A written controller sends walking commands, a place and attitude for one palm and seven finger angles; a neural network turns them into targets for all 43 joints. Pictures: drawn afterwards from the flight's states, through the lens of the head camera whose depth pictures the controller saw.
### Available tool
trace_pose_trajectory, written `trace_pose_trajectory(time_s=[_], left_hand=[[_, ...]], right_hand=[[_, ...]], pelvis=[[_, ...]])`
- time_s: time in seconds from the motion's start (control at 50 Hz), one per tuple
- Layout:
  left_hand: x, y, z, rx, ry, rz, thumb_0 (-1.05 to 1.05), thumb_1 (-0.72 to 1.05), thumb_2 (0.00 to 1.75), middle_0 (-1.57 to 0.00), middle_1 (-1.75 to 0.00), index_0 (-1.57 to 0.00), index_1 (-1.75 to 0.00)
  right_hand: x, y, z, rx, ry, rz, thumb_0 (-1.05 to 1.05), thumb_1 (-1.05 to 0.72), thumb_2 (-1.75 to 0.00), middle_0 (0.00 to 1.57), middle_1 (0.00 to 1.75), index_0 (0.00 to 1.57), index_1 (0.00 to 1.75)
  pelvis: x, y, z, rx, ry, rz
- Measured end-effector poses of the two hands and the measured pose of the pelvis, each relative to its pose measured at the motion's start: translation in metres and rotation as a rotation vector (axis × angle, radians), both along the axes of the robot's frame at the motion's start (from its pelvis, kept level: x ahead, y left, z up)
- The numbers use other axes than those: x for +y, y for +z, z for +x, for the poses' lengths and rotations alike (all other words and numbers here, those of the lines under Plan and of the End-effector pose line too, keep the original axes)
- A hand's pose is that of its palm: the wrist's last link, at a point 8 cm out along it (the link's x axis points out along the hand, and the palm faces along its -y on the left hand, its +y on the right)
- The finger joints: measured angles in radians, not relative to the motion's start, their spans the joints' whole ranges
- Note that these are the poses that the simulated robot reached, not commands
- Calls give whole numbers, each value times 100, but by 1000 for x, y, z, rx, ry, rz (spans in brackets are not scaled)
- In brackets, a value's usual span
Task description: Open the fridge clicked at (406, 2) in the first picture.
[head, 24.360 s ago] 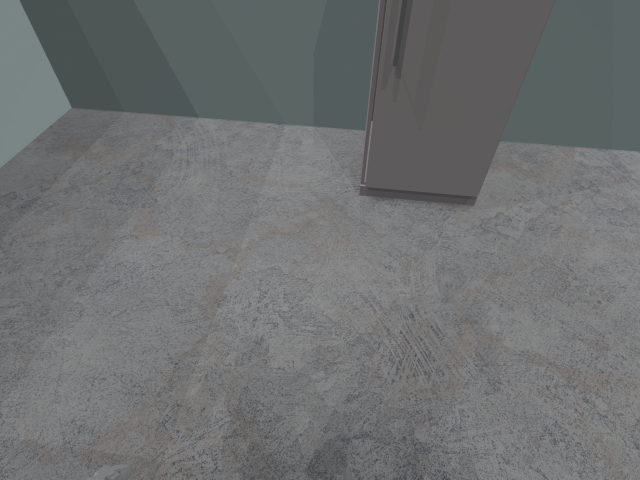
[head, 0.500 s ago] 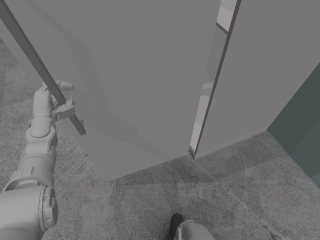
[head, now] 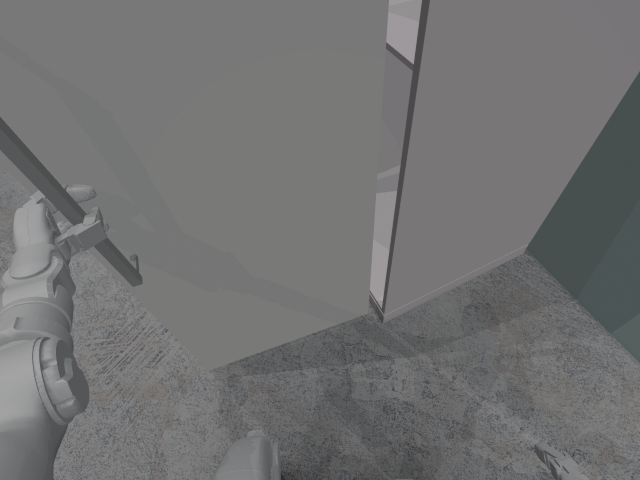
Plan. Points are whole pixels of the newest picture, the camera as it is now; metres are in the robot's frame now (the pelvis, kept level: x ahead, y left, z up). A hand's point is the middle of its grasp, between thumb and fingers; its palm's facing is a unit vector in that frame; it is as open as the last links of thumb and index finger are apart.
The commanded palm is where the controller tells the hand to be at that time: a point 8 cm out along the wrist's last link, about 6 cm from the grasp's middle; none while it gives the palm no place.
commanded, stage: stop walking and hold the door back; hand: left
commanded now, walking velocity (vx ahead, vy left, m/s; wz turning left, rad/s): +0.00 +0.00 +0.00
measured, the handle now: (51, 177) +0.47 +0.31 +0.14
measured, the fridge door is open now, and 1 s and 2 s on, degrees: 83 83 81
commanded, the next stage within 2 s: loosen the grip on the handle in 0.56 s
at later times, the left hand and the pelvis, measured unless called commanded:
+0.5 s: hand (93, 234) +0.43 +0.28 +0.07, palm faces +0.25 -0.92 -0.30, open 5.7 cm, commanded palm +0.39 +0.35 +0.06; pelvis +0.01 +0.05 -0.01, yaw -4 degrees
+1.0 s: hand (94, 244) +0.42 +0.28 +0.06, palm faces +0.22 -0.94 -0.26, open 11.1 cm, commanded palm +0.39 +0.32 +0.07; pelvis -0.03 +0.05 -0.03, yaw -5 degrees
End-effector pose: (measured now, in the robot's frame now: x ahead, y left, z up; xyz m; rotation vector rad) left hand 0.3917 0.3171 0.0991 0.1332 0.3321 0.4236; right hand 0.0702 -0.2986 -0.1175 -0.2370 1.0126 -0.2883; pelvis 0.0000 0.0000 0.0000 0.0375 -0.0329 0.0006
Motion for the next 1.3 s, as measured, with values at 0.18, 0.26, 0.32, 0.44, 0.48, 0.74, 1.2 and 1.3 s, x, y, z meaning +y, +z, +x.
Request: trace_pose_trajectory(time_s=[0.18,0.26,0.32,0.44,0.48,0.74,1.2,1.3], left_hand=[[18,-10,22,-132,-93,-14,-5,58,79,-44,-139,-47,-140],[18,-13,24,-201,-155,64,-5,64,78,-44,-139,-46,-140],[15,-13,20,-226,-180,113,-4,68,78,-37,-134,-44,-139],[11,-13,8,-239,-202,186,-5,70,75,-38,-134,-38,-137],[10,-12,4,-228,-205,190,-5,69,75,-38,-133,-38,-138],[16,-8,9,-182,-232,85,-6,60,78,-40,-135,-45,-140],[17,-39,-4,-202,-201,154,0,-48,23,-33,-124,-34,-125],[20,-41,-3,-209,-203,151,-1,-52,21,-30,-120,-33,-122]], right_hand=[[33,16,30,-81,-13,-96,1,-90,-90,20,29,20,29],[65,23,34,-107,-6,-50,1,-90,-90,20,29,20,29],[87,22,31,-121,5,6,1,-90,-90,20,29,20,29],[105,0,15,-79,-7,75,1,-90,-90,21,30,21,30],[104,-5,8,-50,-19,78,1,-90,-90,21,30,21,30],[70,17,-15,-46,-35,-56,1,-90,-90,21,30,20,30],[88,-12,-49,23,-46,2,1,-90,-90,20,30,20,30],[89,-15,-41,45,-53,3,1,-90,-90,21,30,20,30]], pelvis=[[38,-14,22,0,-6,-48],[45,-12,19,19,-52,-39],[47,-9,14,37,-63,-55],[47,-14,9,46,-77,-65],[48,-13,8,44,-70,-69],[52,-14,-3,63,-62,-44],[50,-32,-15,150,-99,-55],[51,-32,-3,163,-101,-58]])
